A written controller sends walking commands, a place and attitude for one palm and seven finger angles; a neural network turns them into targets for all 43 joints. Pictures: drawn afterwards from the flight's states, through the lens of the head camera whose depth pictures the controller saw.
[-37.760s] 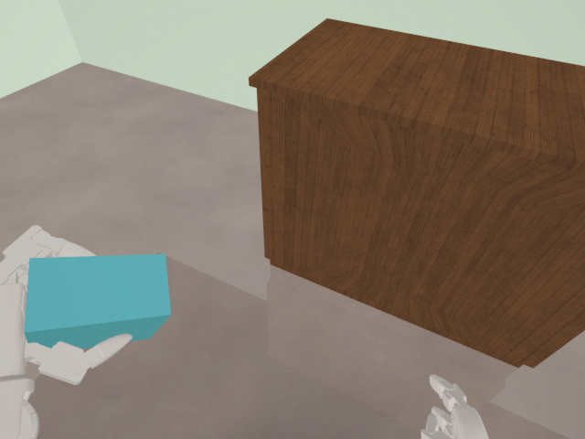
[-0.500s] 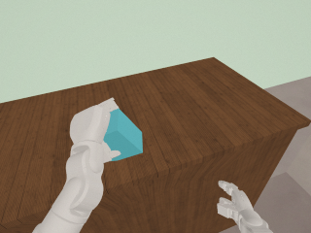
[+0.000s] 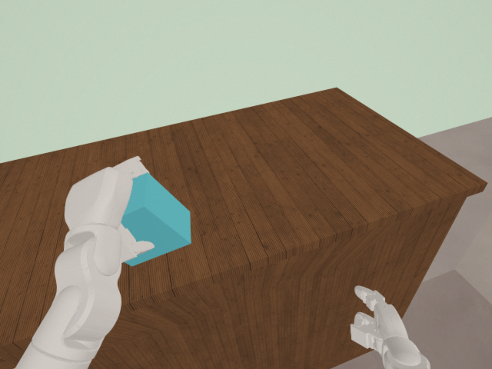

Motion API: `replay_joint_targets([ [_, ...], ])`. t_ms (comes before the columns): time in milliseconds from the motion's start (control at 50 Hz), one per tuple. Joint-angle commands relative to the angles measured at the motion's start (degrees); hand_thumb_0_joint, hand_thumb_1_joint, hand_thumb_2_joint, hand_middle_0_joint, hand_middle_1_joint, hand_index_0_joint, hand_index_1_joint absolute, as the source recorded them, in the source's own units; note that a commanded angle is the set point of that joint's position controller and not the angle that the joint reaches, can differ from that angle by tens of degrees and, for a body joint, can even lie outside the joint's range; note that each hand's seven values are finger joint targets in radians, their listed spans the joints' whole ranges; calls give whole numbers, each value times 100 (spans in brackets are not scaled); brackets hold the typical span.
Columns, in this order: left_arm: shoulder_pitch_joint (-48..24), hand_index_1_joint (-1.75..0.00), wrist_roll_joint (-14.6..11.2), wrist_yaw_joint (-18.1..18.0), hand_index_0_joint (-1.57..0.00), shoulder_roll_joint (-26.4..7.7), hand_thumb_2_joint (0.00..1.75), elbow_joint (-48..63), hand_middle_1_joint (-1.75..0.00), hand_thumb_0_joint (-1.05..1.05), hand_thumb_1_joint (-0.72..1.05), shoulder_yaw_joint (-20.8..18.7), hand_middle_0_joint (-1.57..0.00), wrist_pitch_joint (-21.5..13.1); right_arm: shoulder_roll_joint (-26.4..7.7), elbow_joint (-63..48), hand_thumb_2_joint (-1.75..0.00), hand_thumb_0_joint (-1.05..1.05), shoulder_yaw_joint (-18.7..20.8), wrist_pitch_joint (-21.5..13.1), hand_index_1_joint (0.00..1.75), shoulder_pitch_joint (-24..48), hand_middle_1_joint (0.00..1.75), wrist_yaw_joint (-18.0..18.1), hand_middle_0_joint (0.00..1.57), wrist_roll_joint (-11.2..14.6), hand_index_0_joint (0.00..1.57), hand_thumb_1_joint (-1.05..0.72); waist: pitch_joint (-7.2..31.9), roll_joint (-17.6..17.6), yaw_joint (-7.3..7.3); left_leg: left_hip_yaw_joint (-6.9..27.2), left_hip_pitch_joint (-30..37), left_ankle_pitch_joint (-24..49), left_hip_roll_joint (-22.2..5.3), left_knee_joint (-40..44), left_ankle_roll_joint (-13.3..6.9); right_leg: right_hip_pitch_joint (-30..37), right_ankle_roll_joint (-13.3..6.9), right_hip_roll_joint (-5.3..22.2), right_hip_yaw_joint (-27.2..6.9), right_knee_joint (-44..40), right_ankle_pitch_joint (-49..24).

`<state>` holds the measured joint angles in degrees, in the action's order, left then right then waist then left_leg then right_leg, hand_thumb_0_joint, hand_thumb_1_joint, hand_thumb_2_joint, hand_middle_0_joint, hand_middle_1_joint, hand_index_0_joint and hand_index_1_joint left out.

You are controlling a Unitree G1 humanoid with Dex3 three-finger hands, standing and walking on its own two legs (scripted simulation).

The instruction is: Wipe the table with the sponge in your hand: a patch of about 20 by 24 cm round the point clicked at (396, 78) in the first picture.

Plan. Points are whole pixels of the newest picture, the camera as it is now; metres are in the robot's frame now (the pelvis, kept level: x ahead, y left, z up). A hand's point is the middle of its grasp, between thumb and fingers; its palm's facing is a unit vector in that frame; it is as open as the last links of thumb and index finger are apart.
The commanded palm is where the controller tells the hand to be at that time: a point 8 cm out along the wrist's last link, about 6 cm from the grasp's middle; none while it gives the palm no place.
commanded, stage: wipe forward along the middle lane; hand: left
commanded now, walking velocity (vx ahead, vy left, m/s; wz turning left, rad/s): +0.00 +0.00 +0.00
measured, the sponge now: (146, 228) +0.28 +0.20 +0.14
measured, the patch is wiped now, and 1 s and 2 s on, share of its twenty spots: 1.00 1.00 1.00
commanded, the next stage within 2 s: slide back across to the first lane in 1.66 s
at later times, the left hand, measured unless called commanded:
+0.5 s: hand (124, 202) +0.31 +0.24 +0.16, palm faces +0.13 -0.10 -0.99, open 10.6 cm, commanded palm +0.27 +0.25 +0.21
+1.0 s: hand (117, 191) +0.34 +0.27 +0.16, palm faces +0.05 -0.04 -1.00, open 10.6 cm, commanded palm +0.31 +0.28 +0.19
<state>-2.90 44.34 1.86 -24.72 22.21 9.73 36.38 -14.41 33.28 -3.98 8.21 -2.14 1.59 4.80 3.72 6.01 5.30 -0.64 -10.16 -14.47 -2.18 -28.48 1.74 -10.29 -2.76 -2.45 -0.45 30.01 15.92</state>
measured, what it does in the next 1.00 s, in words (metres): stands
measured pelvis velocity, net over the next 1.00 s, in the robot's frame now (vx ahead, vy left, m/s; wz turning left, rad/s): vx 0.00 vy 0.00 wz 0.04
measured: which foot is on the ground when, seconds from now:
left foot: down 0.00-1.00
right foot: down 0.00-1.00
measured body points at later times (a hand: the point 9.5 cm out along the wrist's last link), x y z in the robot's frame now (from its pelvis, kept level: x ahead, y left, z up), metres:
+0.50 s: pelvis +0.00 +0.00 +0.00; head -0.04 -0.05 +0.45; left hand +0.30 +0.24 +0.22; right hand +0.24 -0.20 -0.07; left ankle +0.01 +0.14 -0.74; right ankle +0.01 -0.09 -0.74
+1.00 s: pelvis +0.00 +0.00 +0.00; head -0.03 -0.04 +0.45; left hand +0.33 +0.27 +0.22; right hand +0.23 -0.20 -0.08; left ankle +0.01 +0.14 -0.74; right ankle +0.01 -0.09 -0.74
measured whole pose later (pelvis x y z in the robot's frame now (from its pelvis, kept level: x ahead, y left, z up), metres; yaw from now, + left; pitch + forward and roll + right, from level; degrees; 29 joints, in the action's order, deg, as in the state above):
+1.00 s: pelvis +0.00 +0.00 +0.00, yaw +2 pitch -1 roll +0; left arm -26.9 54.7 8.0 -26.5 -15.8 11.5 28.6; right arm -15.6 39.0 -4.0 3.5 -3.5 4.2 4.9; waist 3.6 5.3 4.3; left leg 1.4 -12.6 -12.2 -0.9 -26.2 1.3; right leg -11.8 -2.3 -1.2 1.5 27.5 14.4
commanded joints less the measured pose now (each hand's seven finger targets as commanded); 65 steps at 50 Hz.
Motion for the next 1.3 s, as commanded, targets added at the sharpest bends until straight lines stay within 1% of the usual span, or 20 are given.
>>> replay_joint_targets([
  [0,-1234,-160,237,-85,-120,-1071,130,664,-160,0,10,-755,-120,-138,-438,-1091,-90,0,164,-473,30,1622,30,47,20,-23,20,-90,638,-665,173,47,190,982,331,259,-350,-20,-83,47,-366,-784,-525],
  [160,-2744,-160,611,2,-120,-1096,130,-872,-160,0,10,-440,-120,-277,-480,-793,-90,0,113,-797,30,1491,30,287,20,-8,20,-90,356,-752,-16,11,132,219,403,397,-323,-448,-81,103,-412,-1122,569],
  [240,-3106,-160,813,77,-120,-1217,130,-1150,-160,0,10,-459,-120,-326,-499,-775,-90,0,114,-857,30,1526,30,289,20,-29,20,-90,840,-545,107,35,155,508,431,446,-311,-41,-128,124,-291,-939,85],
  [360,-2763,-160,836,298,-120,-1132,130,-1744,-160,0,10,-449,-120,-296,-554,-665,-90,0,135,-834,30,1534,30,203,20,-37,20,-90,810,-895,131,26,56,874,410,388,-339,127,-58,139,-224,-827,-665],
  [520,-3044,-160,1011,439,-120,-1455,130,-2098,-160,0,10,-629,-120,-319,-648,-569,-90,0,181,-781,30,1439,30,198,20,-46,20,-90,895,-763,137,37,67,966,430,401,-340,182,-86,140,-263,-768,-914],
  [540,-3133,-160,1013,457,-120,-1199,130,-2117,-160,0,10,-386,-120,-329,-610,-603,-90,0,172,-780,30,1427,30,192,20,-43,20,-90,926,-809,104,1,26,1028,437,385,-352,234,-64,158,-149,-716,-1041],
  [600,-2909,-160,974,507,-120,-1278,130,-2268,-160,0,10,-494,-120,-329,-642,-542,-90,0,189,-723,30,1403,30,175,20,-50,20,-90,861,-940,92,-9,-11,1055,441,329,-353,240,-26,163,-233,-725,-1266],
  [620,-3030,-160,1014,501,-120,-1499,130,-2253,-160,0,10,-684,-120,-354,-672,-540,-90,0,199,-732,30,1365,30,176,20,-47,20,-90,898,-857,102,38,30,1067,428,376,-341,233,-75,138,-267,-727,-1191],
  [660,-3014,-160,1014,524,-120,-1206,130,-2352,-160,0,10,-440,-120,-406,-634,-554,-90,0,195,-736,30,1350,30,170,20,-30,20,-90,807,-915,65,11,0,1089,419,371,-351,176,-47,149,-132,-712,-1216],
  [720,-3013,-160,1025,495,-120,-1469,130,-2428,-160,0,10,-684,-120,-477,-670,-533,-90,0,206,-741,30,1293,30,189,20,-53,20,-90,860,-786,101,36,46,1061,425,381,-352,177,-76,136,-213,-749,-1173],
  [820,-3416,-160,1035,471,-120,-1508,130,-2854,-160,0,10,-633,-120,-600,-705,-464,-90,0,203,-744,30,1204,30,240,20,-34,20,-90,673,-775,0,24,5,783,406,455,-334,-26,-64,138,-171,-874,-747],
  [860,-3747,-160,1047,486,-120,-1200,130,-3265,-160,0,10,-309,-120,-632,-686,-401,-90,0,191,-768,30,1133,30,274,20,-9,20,-90,529,-955,-100,7,-50,654,392,488,-333,-165,-31,137,-42,-927,-544],
  [920,-3981,-160,1143,494,-120,-1409,130,-3582,-160,0,10,-429,-120,-738,-729,-361,-90,0,207,-797,30,1004,30,303,20,-6,20,-90,657,-733,-97,28,-19,547,400,552,-326,-147,-76,136,-85,-971,-371],
  [980,-4018,-160,1120,535,-120,-1063,130,-3959,-160,0,10,-149,-120,-840,-730,-353,-90,0,216,-786,30,892,30,301,20,1,20,-90,681,-928,-158,20,-83,608,393,522,-341,-122,-42,148,45,-950,-557],
  [1020,-4174,-160,1129,532,-120,-1267,130,-4107,-160,0,10,-332,-120,-952,-746,-356,-90,0,217,-796,30,792,30,304,20,4,20,-90,722,-862,-163,66,-89,578,386,565,-342,-120,-65,139,6,-969,-554],
  [1060,-4290,-160,1118,527,-120,-1051,130,-4242,-160,0,10,-150,-120,-1066,-755,-345,-90,0,235,-785,30,711,30,302,20,10,20,-90,724,-942,-228,31,-117,596,385,533,-345,-132,-38,149,83,-954,-623],
  [1120,-4183,-160,1103,479,-120,-1414,130,-4433,-160,0,10,-531,-120,-1215,-792,-335,-90,0,267,-757,30,606,30,300,20,-10,20,-90,791,-900,-166,74,-153,663,381,551,-342,-39,-57,146,30,-948,-772],
  [1140,-4359,-160,1118,482,-120,-1069,130,-4528,-160,0,10,-185,-120,-1253,-783,-330,-90,0,272,-756,30,557,30,306,20,-6,20,-90,701,-969,-254,35,-181,629,398,529,-354,-104,-32,147,91,-946,-745],
  [1220,-4632,-160,1162,422,-120,-1457,130,-4798,-160,0,10,-492,-120,-1384,-824,-273,-90,0,303,-742,30,437,30,320,20,-2,20,-90,713,-948,-242,81,-240,576,388,571,-355,-152,-50,139,27,-996,-671],
  [1280,-4756,-160,1220,388,-120,-1193,130,-5081,-160,0,10,-244,-120,-1444,-827,-196,-90,0,345,-717,30,299,30,305,20,9,20,-90,717,-907,-320,30,-239,636,394,524,-357,-205,-43,134,77,-987,-797],
])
